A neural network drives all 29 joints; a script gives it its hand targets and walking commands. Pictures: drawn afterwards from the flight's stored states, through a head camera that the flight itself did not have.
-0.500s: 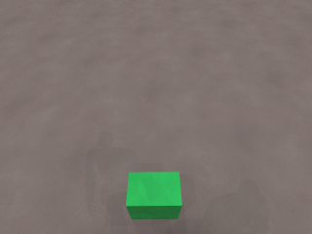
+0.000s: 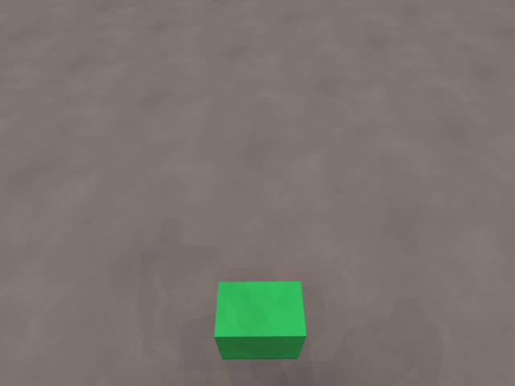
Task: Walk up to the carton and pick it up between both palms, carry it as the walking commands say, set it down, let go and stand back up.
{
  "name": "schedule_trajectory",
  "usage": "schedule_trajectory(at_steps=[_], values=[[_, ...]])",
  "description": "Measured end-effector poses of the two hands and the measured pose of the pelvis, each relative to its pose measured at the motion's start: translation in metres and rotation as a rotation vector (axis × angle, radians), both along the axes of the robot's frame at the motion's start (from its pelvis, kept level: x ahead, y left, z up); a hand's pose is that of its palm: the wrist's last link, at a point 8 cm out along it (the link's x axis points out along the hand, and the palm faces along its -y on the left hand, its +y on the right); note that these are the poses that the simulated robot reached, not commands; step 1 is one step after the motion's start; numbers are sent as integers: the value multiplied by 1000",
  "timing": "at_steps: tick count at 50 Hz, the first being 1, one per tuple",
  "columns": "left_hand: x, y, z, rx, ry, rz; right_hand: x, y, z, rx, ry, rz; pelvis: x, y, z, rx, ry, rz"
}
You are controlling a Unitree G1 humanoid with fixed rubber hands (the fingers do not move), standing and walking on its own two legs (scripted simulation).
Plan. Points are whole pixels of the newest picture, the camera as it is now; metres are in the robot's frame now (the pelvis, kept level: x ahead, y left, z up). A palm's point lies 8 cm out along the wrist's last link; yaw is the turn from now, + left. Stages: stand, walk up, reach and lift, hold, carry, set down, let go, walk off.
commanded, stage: stand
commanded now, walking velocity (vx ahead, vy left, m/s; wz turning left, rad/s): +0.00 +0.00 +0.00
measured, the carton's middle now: (259, 322) +0.43 +0.01 -0.64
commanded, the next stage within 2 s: reach and lift in 0.10 s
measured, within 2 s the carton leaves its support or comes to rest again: neither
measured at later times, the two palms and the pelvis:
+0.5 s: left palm out of the picture +0.14 +0.23 -0.14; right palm out of the picture +0.14 -0.23 -0.15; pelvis -0.01 -0.01 -0.03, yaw -1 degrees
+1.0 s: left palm (140, 353) +0.22 +0.24 -0.17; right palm (384, 352) +0.21 -0.23 -0.18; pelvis -0.07 +0.00 -0.09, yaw -1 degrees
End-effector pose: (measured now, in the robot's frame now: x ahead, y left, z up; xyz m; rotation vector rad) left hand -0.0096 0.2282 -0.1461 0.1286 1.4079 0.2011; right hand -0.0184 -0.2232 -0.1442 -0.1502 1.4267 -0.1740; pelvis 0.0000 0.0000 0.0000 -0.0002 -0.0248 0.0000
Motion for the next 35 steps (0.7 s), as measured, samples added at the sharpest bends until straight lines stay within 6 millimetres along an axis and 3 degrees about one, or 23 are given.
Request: schedule_trajectory(at_steps=[6, 7, 12, 15, 17, 24, 35], values=[[1, -1, -1, -9, -11, 9, 5, -1, 0, 2, -23, -15, -1, 1, -2, -4, 34, 4], [17, 0, -1, -11, -50, -6, 20, -3, -1, 3, -66, -27, -3, 1, -6, -6, 65, 7], [142, 13, 10, 28, -224, -99, 141, -16, 3, 3, -224, 21, -21, 0, -28, -11, 122, 4], [173, 13, 20, 40, -159, -115, 177, -15, 13, 12, -185, 38, -21, -2, -28, -11, 157, -3], [175, 9, 22, 29, -116, -110, 180, -12, 15, 25, -145, 39, -16, -4, -25, -8, 180, -7], [154, -2, 8, -28, -97, -85, 155, -4, 0, 42, -107, 55, -6, -9, -28, -2, 250, -21], [183, 13, -7, -11, -292, -114, 177, 0, -23, 40, -294, 65, -27, -7, -57, 3, 336, -22]])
